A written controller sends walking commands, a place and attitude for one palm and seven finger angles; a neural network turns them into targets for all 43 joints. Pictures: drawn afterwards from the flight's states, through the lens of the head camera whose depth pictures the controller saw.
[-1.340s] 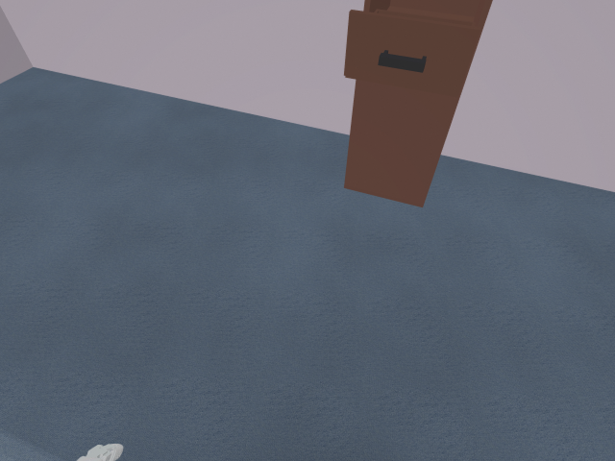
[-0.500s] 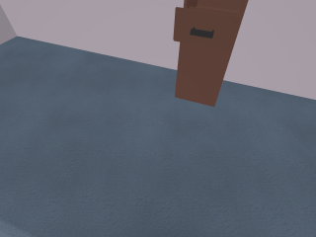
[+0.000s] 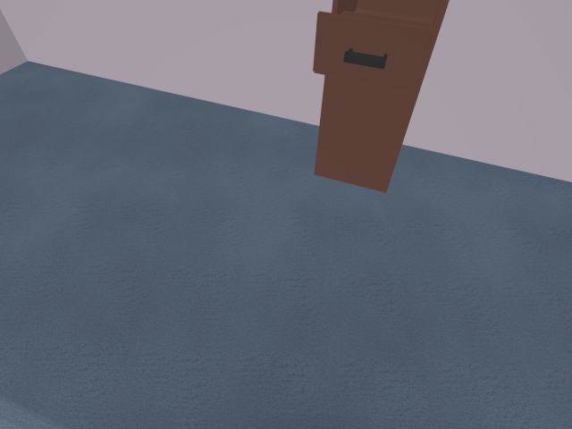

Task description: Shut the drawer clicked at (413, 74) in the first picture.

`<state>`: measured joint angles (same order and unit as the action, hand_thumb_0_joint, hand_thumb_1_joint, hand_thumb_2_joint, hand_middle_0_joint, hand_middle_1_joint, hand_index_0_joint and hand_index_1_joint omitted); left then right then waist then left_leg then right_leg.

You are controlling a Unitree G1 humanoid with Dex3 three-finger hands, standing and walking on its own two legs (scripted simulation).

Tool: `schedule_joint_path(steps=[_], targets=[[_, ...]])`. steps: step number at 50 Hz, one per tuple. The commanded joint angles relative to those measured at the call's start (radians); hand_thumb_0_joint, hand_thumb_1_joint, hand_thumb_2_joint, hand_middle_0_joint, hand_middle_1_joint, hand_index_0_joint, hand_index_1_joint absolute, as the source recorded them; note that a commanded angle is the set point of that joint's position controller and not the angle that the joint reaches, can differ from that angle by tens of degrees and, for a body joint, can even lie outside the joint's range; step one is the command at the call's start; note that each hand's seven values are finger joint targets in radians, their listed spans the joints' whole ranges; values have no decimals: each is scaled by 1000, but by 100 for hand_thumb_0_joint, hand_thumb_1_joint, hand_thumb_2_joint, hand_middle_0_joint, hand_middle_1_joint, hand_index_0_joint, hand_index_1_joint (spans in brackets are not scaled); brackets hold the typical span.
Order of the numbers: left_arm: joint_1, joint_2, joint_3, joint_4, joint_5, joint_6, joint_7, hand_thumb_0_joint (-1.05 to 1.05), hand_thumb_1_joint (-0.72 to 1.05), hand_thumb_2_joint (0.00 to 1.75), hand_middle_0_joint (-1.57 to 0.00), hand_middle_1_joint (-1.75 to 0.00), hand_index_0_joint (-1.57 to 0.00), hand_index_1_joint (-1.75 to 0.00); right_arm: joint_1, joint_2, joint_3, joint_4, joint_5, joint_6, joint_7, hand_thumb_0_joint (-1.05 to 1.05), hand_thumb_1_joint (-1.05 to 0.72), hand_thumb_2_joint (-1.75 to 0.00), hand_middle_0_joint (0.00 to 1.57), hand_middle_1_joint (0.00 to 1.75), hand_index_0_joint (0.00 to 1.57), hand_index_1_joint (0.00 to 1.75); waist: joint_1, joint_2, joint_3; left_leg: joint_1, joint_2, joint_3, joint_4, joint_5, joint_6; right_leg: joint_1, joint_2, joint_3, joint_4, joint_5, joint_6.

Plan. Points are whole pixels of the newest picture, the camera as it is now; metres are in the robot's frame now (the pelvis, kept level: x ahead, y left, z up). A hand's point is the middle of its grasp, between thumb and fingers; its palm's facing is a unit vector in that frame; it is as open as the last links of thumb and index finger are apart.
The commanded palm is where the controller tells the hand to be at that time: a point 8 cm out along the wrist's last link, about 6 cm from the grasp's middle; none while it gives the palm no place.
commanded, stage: look at it before walking up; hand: left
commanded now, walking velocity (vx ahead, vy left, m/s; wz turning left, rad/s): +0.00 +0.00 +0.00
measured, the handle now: (366, 56) +1.13 -0.18 +0.03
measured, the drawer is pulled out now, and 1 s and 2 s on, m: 0.30 0.30 0.30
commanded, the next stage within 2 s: walk to a spot facing it in 0.10 s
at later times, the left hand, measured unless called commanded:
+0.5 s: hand out of the picture +0.06 +0.19 -0.18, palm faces -0.10 -0.97 -0.23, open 7.4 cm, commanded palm none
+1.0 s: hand (192, 403) +0.20 +0.18 -0.20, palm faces -0.20 -0.97 -0.16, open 7.4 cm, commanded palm none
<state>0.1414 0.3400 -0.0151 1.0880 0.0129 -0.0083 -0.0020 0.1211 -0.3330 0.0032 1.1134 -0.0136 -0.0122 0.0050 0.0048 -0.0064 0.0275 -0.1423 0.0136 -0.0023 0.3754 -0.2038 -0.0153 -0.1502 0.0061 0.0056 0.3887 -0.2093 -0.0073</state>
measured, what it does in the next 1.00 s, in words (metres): walks ahead, turning right: left foot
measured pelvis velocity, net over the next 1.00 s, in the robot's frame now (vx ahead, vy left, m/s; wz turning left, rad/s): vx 0.24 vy -0.01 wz -0.33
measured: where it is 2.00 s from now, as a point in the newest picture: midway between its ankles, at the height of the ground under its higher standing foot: (340, 357)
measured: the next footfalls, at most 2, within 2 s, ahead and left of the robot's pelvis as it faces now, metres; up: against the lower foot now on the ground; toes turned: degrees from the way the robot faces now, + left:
left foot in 0.96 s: +0.39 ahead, +0.07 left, +0.00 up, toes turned -10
right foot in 1.44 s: +0.44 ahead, -0.26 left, +0.00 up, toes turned -43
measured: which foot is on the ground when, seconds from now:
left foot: down 0.00-0.54, up 0.56-0.94, down 0.96-1.00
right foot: down 0.00-0.96, up 0.98-1.00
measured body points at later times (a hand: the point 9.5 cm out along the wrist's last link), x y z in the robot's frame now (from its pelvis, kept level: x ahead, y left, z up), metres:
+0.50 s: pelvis +0.04 -0.01 -0.02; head +0.04 -0.02 +0.43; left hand +0.06 +0.25 -0.16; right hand +0.04 -0.27 -0.17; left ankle +0.00 +0.13 -0.75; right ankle +0.02 -0.11 -0.74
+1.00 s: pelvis +0.24 -0.01 -0.03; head +0.26 +0.01 +0.42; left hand +0.22 +0.23 -0.19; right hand +0.30 -0.26 -0.15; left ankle +0.35 +0.07 -0.75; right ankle +0.05 -0.09 -0.70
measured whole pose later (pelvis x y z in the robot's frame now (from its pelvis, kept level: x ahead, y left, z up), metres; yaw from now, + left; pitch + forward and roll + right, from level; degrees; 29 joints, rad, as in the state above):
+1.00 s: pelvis +0.24 -0.01 -0.03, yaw -19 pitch -1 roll -1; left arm 0.45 0.17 0.05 1.11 0.02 -0.04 0.01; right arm 0.10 -0.14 -0.03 0.94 -0.03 -0.08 0.01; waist 0.05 -0.03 0.06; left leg -0.44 0.09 0.13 0.68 -0.20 0.03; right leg -0.15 0.03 0.07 0.91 -0.52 -0.04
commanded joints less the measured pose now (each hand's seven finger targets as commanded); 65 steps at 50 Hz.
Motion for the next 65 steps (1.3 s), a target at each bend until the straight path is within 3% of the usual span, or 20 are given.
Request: schedule_joint_path(steps=[1,10,12,15,20,23,25,26,27,28,30,34,42,45,46,47,48,51,55,65], targets=[[-37,206,45,-64,-3,-19,12,0,90,90,-20,-30,-20,-30,-50,-210,-36,-60,6,-23,-18,0,-90,-90,20,30,20,30,-2,8,-48,18,106,-94,-65,122,40,-5,-124,114,-75,114,-25],[-32,206,46,-60,-2,-20,12,0,90,90,-20,-30,-20,-30,-52,-211,-37,-58,7,-22,-18,0,-90,-90,20,30,20,30,-1,9,-51,26,107,-93,-68,126,40,0,-126,112,-82,118,-24],[33,89,22,-34,-2,3,14,0,90,90,-20,-30,-20,-30,15,-93,-11,-32,-2,-7,-14,0,-90,-90,20,30,20,30,-3,4,-62,35,103,-58,-44,5,20,-20,-110,120,-71,-27,-13],[72,91,37,-55,8,24,-3,0,90,90,-20,-30,-20,-30,57,-106,-27,-48,-10,6,-13,0,-90,-90,20,30,20,30,-2,16,48,-45,112,-60,-54,-320,36,-141,-68,150,-45,-308,-32],[110,19,60,-124,11,11,-26,0,90,90,-20,-30,-20,-30,141,-163,-73,-87,-6,-14,-19,0,-90,-90,20,30,20,30,-21,171,91,3,305,-233,-151,-446,155,-323,29,-3,314,-224,-22],[94,-18,69,-155,10,-7,-36,0,90,90,-20,-30,-20,-30,156,-127,-77,-93,-9,-30,-20,0,-90,-90,20,30,20,30,-18,148,73,31,333,-139,-81,-145,175,-307,-37,-44,317,-268,-11],[265,-35,79,-99,15,-18,-34,0,90,90,-20,-30,-20,-30,113,-92,-71,-102,-9,-30,-21,0,-90,-90,20,30,20,30,65,73,30,-123,235,28,179,-60,97,-13,-12,-74,117,-113,-27],[408,57,99,-57,21,-35,-21,0,90,90,-20,-30,-20,-30,86,-24,-58,-135,3,-33,-15,0,-90,-90,20,30,20,30,119,-200,-6,-378,110,158,523,-154,28,202,-192,257,-54,-144,-97],[514,125,109,-29,5,-44,-4,0,90,90,-20,-30,-20,-30,-4,9,-46,-195,0,-47,-6,0,-90,-90,20,30,20,30,146,-345,12,-594,30,141,724,-379,5,262,-371,595,-173,-12,-193],[527,98,106,-22,2,-47,12,0,90,90,-20,-30,-20,-30,-60,-10,-53,-208,-3,-49,-8,0,-90,-90,20,30,20,30,152,-243,37,-638,69,44,802,-352,9,235,-383,624,-168,62,-238],[428,28,88,-44,11,-48,17,0,90,90,-20,-30,-20,-30,-57,24,-56,-192,-8,-50,-5,0,-90,-90,20,30,20,30,82,-40,89,-645,116,14,821,-222,-3,156,-340,489,-140,69,-259],[364,-24,79,-52,13,-66,19,0,90,90,-20,-30,-20,-30,23,73,-64,-161,-9,-27,9,0,-90,-90,20,30,20,30,14,-93,66,-550,115,59,716,-63,-35,62,-235,262,-169,170,-197],[375,-23,86,-20,15,-66,27,0,90,90,-20,-30,-20,-30,-88,112,-60,-229,3,-45,27,0,-90,-90,20,30,20,30,36,-127,93,-383,68,111,351,26,-7,43,-189,193,-150,290,-150],[331,-8,99,-27,10,-64,27,0,90,90,-20,-30,-20,-30,89,73,-74,-179,-2,-59,6,0,-90,-90,20,30,20,30,-50,-107,16,-84,14,133,189,48,17,4,-150,154,65,476,-121],[335,-30,101,-30,6,-63,24,0,90,90,-20,-30,-20,-30,246,23,-86,-132,-8,-64,-10,0,-90,-90,20,30,20,30,-106,-50,-76,148,55,87,151,61,32,-82,-111,138,267,430,-97],[394,-82,102,-43,-7,-57,13,0,90,90,-20,-30,-20,-30,377,-93,-112,-104,-24,-67,-22,0,-90,-90,20,30,20,30,-131,199,-223,384,313,-241,102,2,109,-278,9,36,578,54,-57],[368,-112,90,-82,-6,-62,4,0,90,90,-20,-30,-20,-30,436,-148,-115,-101,-16,-59,-22,0,-90,-90,20,30,20,30,-123,314,-227,355,495,-502,-72,-69,194,-401,63,8,862,-359,-43],[212,-110,95,-107,16,-42,-12,0,90,90,-20,-30,-20,-30,202,24,-77,-141,-11,-65,-23,0,-90,-90,20,30,20,30,-51,152,48,-39,429,-311,-201,-367,161,-507,-83,29,990,-170,-42],[250,-143,100,-107,24,10,-30,0,90,90,-20,-30,-20,-30,150,73,-66,-135,-11,-83,-28,0,-90,-90,20,30,20,30,31,145,52,-202,341,0,-206,-172,123,-409,-124,-3,868,-59,-15],[-59,-124,98,-242,23,16,-54,0,90,90,-20,-30,-20,-30,259,-1,-88,-112,-18,-73,-16,0,-90,-90,20,30,20,30,-42,95,82,45,365,199,-179,34,135,-449,-131,-94,378,31,12]])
